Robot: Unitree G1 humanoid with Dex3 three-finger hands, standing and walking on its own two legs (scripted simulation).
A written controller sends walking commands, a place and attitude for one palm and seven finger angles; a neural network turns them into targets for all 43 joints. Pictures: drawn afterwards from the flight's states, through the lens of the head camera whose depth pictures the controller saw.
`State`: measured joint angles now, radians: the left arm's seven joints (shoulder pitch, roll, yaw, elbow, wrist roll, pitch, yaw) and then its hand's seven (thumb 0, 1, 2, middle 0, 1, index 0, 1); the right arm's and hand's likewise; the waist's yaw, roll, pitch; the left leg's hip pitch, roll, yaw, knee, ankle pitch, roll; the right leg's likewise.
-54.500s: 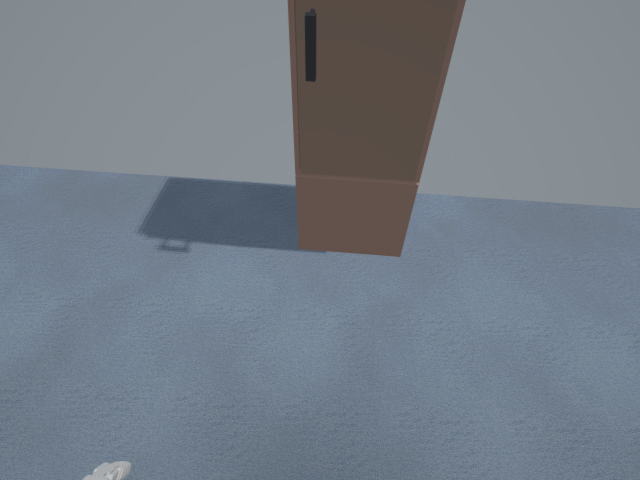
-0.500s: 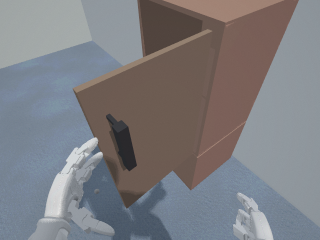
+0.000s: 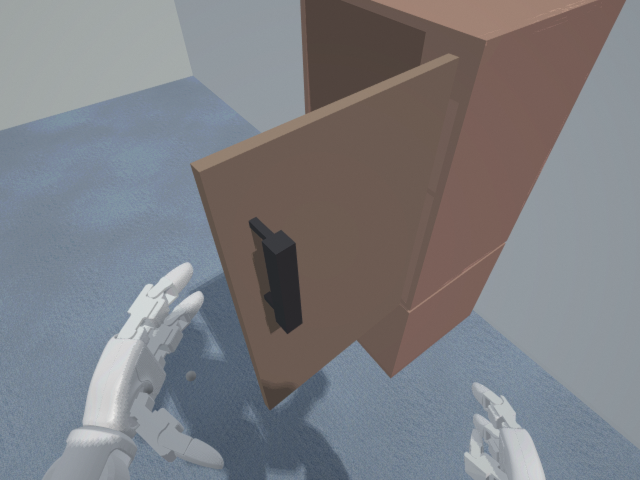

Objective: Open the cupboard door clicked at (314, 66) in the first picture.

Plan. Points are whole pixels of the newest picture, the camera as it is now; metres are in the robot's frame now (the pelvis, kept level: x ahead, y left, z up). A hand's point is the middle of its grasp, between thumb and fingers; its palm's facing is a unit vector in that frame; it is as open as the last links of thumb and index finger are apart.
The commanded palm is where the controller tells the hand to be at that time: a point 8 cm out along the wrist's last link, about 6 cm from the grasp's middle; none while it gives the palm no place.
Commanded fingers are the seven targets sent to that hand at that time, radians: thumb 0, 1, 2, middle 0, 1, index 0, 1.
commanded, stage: draw the hand back to the body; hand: left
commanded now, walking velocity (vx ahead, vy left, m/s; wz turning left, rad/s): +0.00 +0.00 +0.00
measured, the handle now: (274, 276) +0.33 +0.09 +0.11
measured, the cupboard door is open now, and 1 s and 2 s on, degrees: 94 94 94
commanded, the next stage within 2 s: step back with the hand held close in 1.44 s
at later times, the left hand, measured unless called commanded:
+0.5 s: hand (121, 356) +0.20 +0.21 +0.14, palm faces +0.23 -0.93 -0.28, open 15.5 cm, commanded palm +0.15 +0.26 +0.15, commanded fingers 0.00 -0.05 0.50 -0.17 -0.30 -0.17 -0.30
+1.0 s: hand (81, 319) +0.21 +0.25 +0.17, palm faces +0.43 -0.81 -0.41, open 9.8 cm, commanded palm +0.16 +0.29 +0.19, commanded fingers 0.00 0.83 0.87 -0.20 -0.30 -0.20 -0.30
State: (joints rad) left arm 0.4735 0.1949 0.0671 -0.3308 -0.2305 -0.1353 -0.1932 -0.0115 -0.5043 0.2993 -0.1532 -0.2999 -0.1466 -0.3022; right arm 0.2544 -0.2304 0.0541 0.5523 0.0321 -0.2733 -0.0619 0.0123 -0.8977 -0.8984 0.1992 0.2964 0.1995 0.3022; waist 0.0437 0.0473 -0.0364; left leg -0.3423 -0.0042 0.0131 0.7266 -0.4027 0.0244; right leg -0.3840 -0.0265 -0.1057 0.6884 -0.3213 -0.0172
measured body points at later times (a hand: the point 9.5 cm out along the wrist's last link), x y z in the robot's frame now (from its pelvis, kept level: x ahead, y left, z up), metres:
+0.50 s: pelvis +0.01 +0.01 +0.01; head +0.00 +0.00 +0.46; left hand +0.18 +0.26 +0.16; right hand +0.21 -0.20 -0.04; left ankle -0.01 +0.10 -0.72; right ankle +0.03 -0.11 -0.72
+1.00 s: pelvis +0.02 -0.01 +0.03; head +0.01 -0.03 +0.48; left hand +0.18 +0.29 +0.19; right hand +0.21 -0.22 -0.06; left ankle -0.01 +0.10 -0.72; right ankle +0.03 -0.11 -0.72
